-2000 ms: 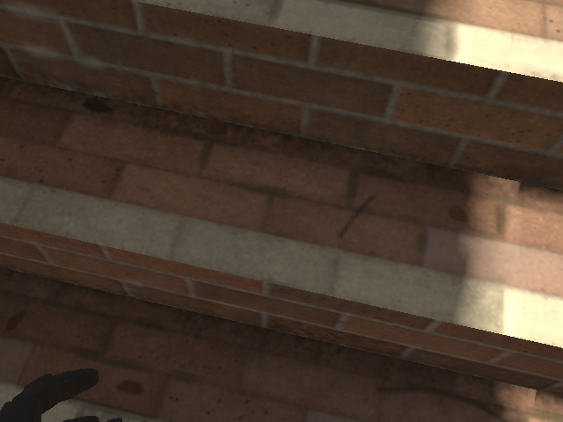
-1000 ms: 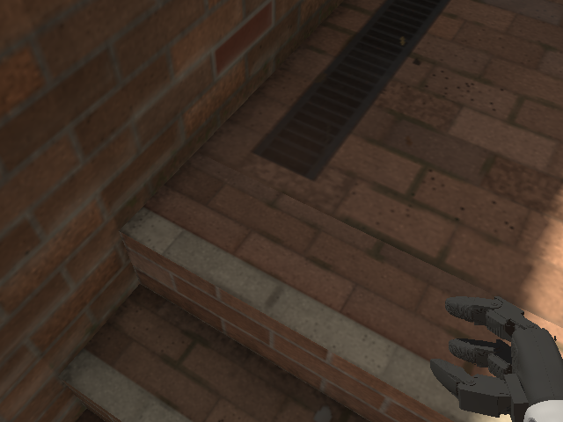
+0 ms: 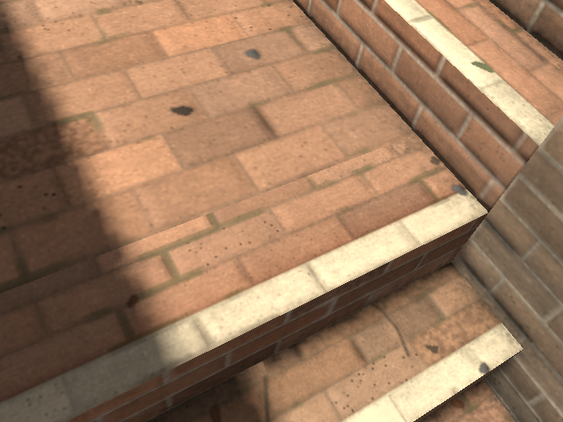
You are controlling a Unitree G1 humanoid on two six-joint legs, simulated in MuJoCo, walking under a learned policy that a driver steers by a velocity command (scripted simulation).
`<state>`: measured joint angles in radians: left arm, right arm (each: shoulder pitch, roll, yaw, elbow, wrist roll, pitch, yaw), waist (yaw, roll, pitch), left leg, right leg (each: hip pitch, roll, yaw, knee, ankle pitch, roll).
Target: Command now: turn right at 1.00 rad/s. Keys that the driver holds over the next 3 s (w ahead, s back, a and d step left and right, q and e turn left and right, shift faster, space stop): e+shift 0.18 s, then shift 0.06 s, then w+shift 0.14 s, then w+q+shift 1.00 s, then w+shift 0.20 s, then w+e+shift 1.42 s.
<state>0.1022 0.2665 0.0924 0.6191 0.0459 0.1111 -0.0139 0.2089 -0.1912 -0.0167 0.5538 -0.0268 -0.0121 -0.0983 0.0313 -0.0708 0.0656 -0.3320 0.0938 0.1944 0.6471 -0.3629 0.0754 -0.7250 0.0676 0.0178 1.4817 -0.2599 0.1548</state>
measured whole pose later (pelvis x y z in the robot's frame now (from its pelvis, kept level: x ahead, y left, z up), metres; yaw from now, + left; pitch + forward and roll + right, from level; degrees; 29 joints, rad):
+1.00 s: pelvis +0.16 -0.05 +0.00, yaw +1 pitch +0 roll -1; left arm 0.40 0.26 0.08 0.88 0.12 -0.08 0.06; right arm -0.04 -0.16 -0.01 0.41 0.02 0.07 0.00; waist -0.01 0.01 -0.03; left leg -1.16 -0.02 -0.10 2.46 -0.61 0.14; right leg 0.03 -0.14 -0.36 0.37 -0.35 0.08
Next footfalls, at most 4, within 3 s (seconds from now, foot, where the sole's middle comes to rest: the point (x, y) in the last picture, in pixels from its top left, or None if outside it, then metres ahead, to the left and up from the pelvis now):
0.32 right None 0.08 -0.19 -0.77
1.18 left None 0.33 0.09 -0.55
1.54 left None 0.21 0.15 -0.56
1.54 right None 0.21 0.08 -0.55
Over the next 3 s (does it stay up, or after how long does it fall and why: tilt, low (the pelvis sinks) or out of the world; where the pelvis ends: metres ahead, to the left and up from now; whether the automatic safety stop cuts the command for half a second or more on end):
stays up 0.95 0.35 0.36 its command is cut before an obstacle after 0.7 s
